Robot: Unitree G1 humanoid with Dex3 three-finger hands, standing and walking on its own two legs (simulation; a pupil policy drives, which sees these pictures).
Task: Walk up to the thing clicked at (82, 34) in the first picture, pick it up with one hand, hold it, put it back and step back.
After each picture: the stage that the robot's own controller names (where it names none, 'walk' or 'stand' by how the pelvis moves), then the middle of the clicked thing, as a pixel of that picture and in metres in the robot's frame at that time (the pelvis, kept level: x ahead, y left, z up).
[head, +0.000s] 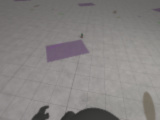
stand; (81, 35) +2.04 +0.27 -0.72
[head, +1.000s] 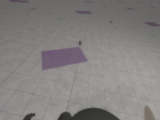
walk; (80, 43) +1.90 +0.22 -0.71
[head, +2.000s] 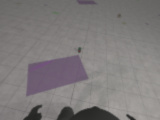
walk; (79, 50) +1.30 +0.17 -0.71
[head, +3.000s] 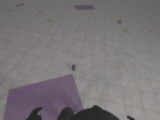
walk; (73, 67) +0.85 +0.21 -0.71
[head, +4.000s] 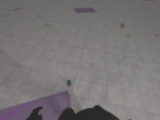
walk; (69, 83) +0.56 +0.23 -0.71
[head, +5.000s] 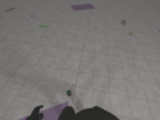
stand; (68, 93) +0.37 +0.21 -0.71
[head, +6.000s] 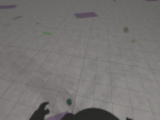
stand; (69, 102) +0.31 +0.21 -0.72
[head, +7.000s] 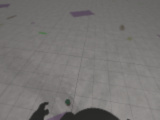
stand; (67, 102) +0.29 +0.22 -0.71
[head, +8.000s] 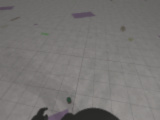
stand; (69, 100) +0.33 +0.23 -0.73
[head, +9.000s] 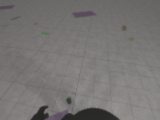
stand; (69, 101) +0.31 +0.23 -0.73
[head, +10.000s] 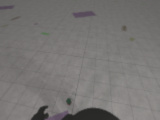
go down; (68, 101) +0.31 +0.22 -0.73
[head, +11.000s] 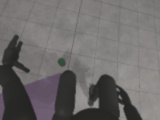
go down; (61, 62) +0.40 +0.22 -0.35
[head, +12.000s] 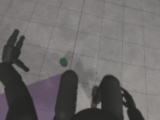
approach; (63, 62) +0.40 +0.22 -0.31
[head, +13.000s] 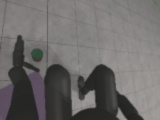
close in; (37, 55) +0.40 +0.25 -0.23
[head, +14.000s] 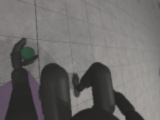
close; (27, 54) +0.40 +0.26 -0.23
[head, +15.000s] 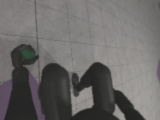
lift; (28, 54) +0.39 +0.26 -0.23
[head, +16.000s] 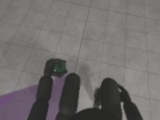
lift; (60, 68) +0.32 +0.21 -0.06
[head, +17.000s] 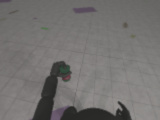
hold; (65, 73) +0.33 +0.17 +0.02
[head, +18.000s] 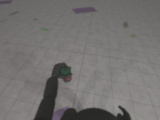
hold; (66, 74) +0.33 +0.17 +0.01
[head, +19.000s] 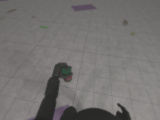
crouch; (67, 74) +0.33 +0.16 +0.00
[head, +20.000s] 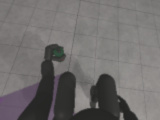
crouch; (59, 55) +0.43 +0.20 -0.10
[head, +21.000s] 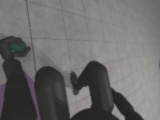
lower; (19, 49) +0.44 +0.27 -0.23
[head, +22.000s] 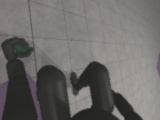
lower; (22, 49) +0.43 +0.27 -0.23
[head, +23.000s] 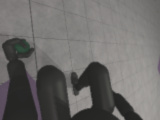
lower; (23, 49) +0.42 +0.27 -0.23
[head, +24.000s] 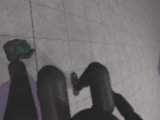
lower; (24, 50) +0.42 +0.27 -0.23
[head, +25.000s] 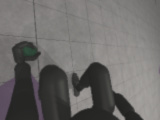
loosen; (29, 52) +0.41 +0.25 -0.23
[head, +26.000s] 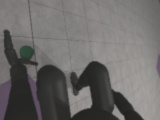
withdraw; (26, 53) +0.41 +0.25 -0.23
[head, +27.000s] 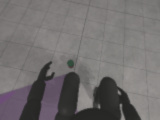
walk; (70, 64) +0.43 +0.18 -0.37
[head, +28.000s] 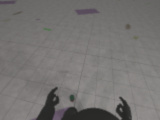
stand; (72, 98) +0.35 +0.16 -0.66
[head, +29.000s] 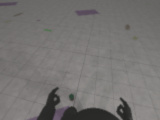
stand; (71, 97) +0.36 +0.17 -0.67
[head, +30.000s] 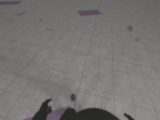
stand; (72, 97) +0.35 +0.17 -0.69
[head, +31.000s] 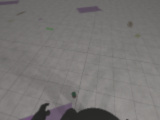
walk; (74, 94) +0.37 +0.17 -0.72
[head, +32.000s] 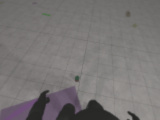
walk; (77, 79) +0.52 +0.10 -0.70
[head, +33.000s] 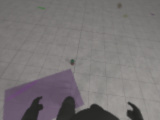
walk; (72, 62) +0.77 +0.25 -0.70
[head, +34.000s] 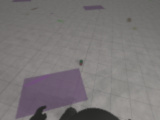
stand; (81, 62) +0.99 +0.19 -0.71
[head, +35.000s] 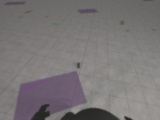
stand; (78, 65) +0.98 +0.19 -0.73
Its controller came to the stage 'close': yes
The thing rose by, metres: 0.71
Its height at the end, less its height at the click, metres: +0.00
